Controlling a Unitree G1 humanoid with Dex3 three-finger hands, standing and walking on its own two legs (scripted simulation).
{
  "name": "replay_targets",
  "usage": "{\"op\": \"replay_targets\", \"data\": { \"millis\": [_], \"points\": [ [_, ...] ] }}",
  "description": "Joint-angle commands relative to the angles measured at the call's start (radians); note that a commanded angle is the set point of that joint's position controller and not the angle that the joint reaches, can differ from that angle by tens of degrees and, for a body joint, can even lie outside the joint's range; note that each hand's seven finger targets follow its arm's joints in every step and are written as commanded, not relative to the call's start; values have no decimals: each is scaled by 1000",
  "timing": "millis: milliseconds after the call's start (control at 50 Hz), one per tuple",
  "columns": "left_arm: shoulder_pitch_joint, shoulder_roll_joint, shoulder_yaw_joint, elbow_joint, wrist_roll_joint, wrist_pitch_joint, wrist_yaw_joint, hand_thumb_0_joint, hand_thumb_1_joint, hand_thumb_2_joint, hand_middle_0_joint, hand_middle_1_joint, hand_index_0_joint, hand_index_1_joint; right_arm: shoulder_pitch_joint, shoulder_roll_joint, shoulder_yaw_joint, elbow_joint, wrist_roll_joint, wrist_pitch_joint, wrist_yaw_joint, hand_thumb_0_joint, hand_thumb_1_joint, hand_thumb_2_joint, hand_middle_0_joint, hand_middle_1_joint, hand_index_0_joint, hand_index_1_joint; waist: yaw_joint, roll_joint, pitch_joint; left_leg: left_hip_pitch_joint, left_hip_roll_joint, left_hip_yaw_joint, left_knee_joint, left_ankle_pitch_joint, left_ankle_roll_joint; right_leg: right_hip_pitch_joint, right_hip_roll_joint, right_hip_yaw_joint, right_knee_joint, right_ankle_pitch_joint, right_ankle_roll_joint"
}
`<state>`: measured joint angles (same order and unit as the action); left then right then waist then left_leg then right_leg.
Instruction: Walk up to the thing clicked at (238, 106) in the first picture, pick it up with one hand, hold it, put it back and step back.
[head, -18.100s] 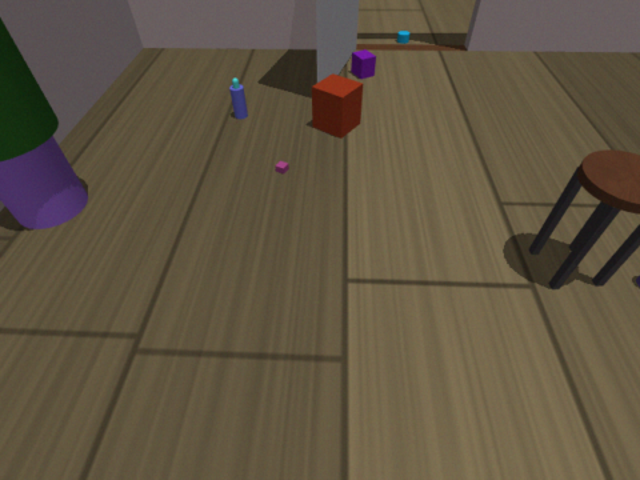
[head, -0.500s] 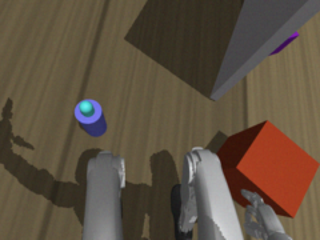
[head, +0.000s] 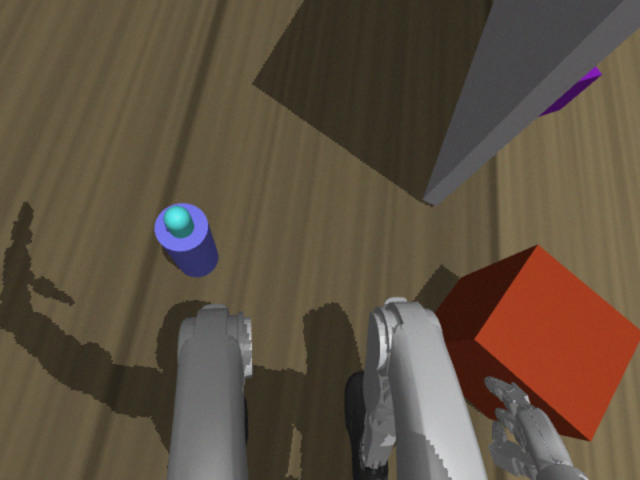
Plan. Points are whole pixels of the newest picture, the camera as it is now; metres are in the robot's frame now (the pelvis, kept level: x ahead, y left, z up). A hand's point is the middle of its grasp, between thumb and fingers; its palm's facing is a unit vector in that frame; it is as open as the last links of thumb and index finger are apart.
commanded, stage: go down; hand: left
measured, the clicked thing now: (188, 239) +0.46 +0.21 -0.27
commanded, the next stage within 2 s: none
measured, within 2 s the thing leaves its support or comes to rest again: neither
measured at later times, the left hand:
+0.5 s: hand out of the picture +0.40 +0.40 +0.04, palm faces +0.13 -0.99 -0.06, open 17.7 cm
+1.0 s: hand out of the picture +0.40 +0.41 +0.04, palm faces +0.14 -0.99 -0.06, open 17.6 cm
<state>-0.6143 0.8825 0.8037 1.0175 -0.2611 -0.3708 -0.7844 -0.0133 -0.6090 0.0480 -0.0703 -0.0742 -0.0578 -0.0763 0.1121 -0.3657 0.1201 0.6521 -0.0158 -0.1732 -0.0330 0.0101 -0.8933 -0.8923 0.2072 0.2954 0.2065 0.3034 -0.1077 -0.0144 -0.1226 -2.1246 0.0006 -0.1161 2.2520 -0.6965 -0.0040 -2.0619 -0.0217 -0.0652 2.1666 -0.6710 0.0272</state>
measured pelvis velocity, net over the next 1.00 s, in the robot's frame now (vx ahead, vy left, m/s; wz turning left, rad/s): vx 0.00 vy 0.00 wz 0.00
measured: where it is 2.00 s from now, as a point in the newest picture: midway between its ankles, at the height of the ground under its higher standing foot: (298, 460)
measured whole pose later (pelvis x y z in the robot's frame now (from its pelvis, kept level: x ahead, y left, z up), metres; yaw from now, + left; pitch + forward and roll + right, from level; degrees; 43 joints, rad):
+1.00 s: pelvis +0.00 +0.00 +0.00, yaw +0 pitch +32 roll -7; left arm -0.61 0.90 0.81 1.04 -0.27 -0.38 -0.78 -0.01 -0.61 0.03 -0.07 -0.09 -0.07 -0.08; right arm 0.11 -0.37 0.13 0.65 -0.02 -0.17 -0.03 0.01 -0.89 -0.89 0.21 0.30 0.21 0.30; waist -0.11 -0.01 -0.12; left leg -2.12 0.00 -0.12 2.25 -0.69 0.00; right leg -2.06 -0.02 -0.06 2.16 -0.67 0.03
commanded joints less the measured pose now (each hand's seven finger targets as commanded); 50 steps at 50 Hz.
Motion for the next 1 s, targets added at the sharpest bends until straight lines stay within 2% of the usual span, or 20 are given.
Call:
{"op": "replay_targets", "data": {
  "millis": [0,60,80,160,240,340,360,420,480,500,560,620,680,760,800,840,880,900,920,980],
  "points": [
    [-133,364,61,-111,-52,-56,-11,0,-611,35,-64,-64,-63,-64,103,-236,-83,-55,10,-23,-12,0,-896,-896,200,300,200,300,35,197,-479,405,2,30,-318,77,38,228,31,-38,-210,62,-65],
    [-157,338,53,-130,-72,-70,-23,0,-611,32,-67,-64,-65,-65,112,-237,-87,-59,10,-29,-9,0,-892,-895,200,300,200,300,26,169,-524,404,2,41,-295,107,41,268,34,-34,-217,88,-62],
    [-186,371,61,-156,-74,-76,-25,0,-611,31,-68,-71,-68,-69,113,-238,-85,-56,8,-31,-10,0,-888,-894,200,300,200,300,30,185,-545,405,3,43,-290,124,39,288,33,-32,-208,98,-62],
    [-238,366,41,-197,-54,-87,-27,0,-611,44,-67,-76,-65,-77,130,-245,-94,-48,2,-32,-13,0,-891,-895,200,300,200,300,28,242,-634,512,5,33,-294,178,27,267,29,-31,-192,137,-69],
    [-265,437,64,-283,-26,-84,-6,0,-611,61,-63,-80,-58,-82,152,-249,-96,-32,-5,-26,-14,0,-891,-897,200,300,200,300,58,338,-726,624,5,28,-308,258,14,272,22,-30,-173,179,-76],
    [-208,426,76,-263,-24,-60,15,0,-611,57,-69,-86,-63,-89,137,-238,-95,-36,1,-12,-16,0,-901,-899,200,300,200,300,70,332,-658,578,2,33,-337,204,19,262,22,-24,-191,141,-75],
    [-197,425,73,-254,-26,-56,16,0,-611,45,-72,-81,-67,-83,127,-234,-95,-43,5,-12,-17,0,-899,-898,200,300,200,300,70,301,-626,528,0,37,-342,155,24,264,24,-22,-202,108,-73],
    [-125,381,69,-149,-39,-46,7,0,-611,35,-73,-82,-71,-82,119,-226,-85,-40,5,-15,-15,0,-903,-898,200,300,200,300,51,210,-550,423,-4,54,-304,152,38,294,29,-23,-215,114,-65],
    [-134,366,60,-130,-49,-55,-5,0,-611,31,-69,-85,-73,-80,104,-231,-83,-52,9,-17,-11,0,-896,-895,201,300,200,300,35,179,-479,384,1,41,-311,100,43,255,32,-34,-218,76,-64],
    [-137,351,52,-125,-51,-60,-11,0,-611,32,-67,-81,-70,-76,106,-232,-83,-56,9,-18,-10,0,-896,-895,201,299,200,299,21,170,-479,387,3,36,-309,93,42,258,34,-39,-221,71,-62],
    [-183,358,50,-155,-68,-78,-25,0,-611,32,-64,-82,-71,-75,106,-240,-84,-59,8,-24,-9,0,-883,-891,201,300,200,300,22,174,-520,398,4,40,-301,98,42,281,35,-37,-220,79,-61],
    [-235,367,41,-189,-61,-92,-34,0,-611,44,-64,-83,-67,-78,118,-250,-87,-51,3,-28,-10,0,-886,-893,201,300,200,300,18,264,-581,501,10,21,-311,147,25,244,30,-42,-187,113,-70],
    [-281,385,24,-221,-37,-93,-26,0,-611,47,-67,-90,-69,-87,126,-250,-92,-43,-2,-29,-13,0,-887,-894,200,300,200,300,26,310,-634,567,12,16,-321,138,17,220,27,-35,-179,110,-73],
    [-270,459,69,-288,-19,-80,3,0,-611,51,-66,-87,-66,-86,145,-244,-91,-36,-3,-22,-15,0,-892,-896,200,300,200,300,67,361,-704,611,5,26,-336,187,13,256,22,-28,-177,138,-76],
    [-240,451,77,-270,-22,-69,12,0,-611,45,-71,-92,-71,-90,133,-243,-91,-41,3,-18,-17,0,-898,-897,200,300,200,300,72,353,-658,597,7,18,-354,147,14,227,23,-27,-181,111,-75],
    [-232,422,63,-245,-25,-60,15,0,-611,53,-67,-92,-67,-90,127,-238,-90,-40,6,-15,-18,0,-894,-896,200,300,200,300,53,318,-596,541,5,21,-355,99,21,227,24,-30,-199,82,-71],
    [-165,427,81,-184,-27,-54,16,0,-611,17,-78,-82,-81,-76,114,-231,-84,-42,7,-14,-16,0,-899,-895,201,300,200,300,62,262,-545,456,-2,39,-335,102,31,250,27,-28,-207,81,-67],
    [-137,400,73,-127,-34,-50,11,0,-611,25,-74,-82,-76,-78,114,-224,-79,-45,7,-16,-14,0,-899,-895,201,299,200,299,45,201,-518,400,-5,51,-310,111,39,279,31,-26,-221,87,-62],
    [-115,396,81,-122,-42,-53,6,0,-611,23,-74,-83,-77,-79,113,-230,-77,-48,7,-15,-14,0,-899,-895,201,300,200,300,53,195,-513,396,-5,51,-305,133,41,278,31,-29,-213,104,-64],
    [-123,364,67,-107,-57,-64,-16,0,-611,20,-74,-92,-82,-83,112,-236,-77,-52,7,-18,-10,0,-895,-893,201,299,200,299,24,168,-501,394,1,40,-290,151,42,278,33,-38,-209,119,-62]
  ]
}}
